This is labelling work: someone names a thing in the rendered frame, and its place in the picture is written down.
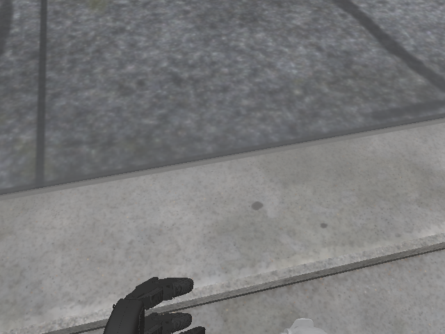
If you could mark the left robot hand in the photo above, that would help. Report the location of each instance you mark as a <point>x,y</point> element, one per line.
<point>128,315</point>

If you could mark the right robot shin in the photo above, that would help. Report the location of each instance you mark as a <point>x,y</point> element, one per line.
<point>302,322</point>

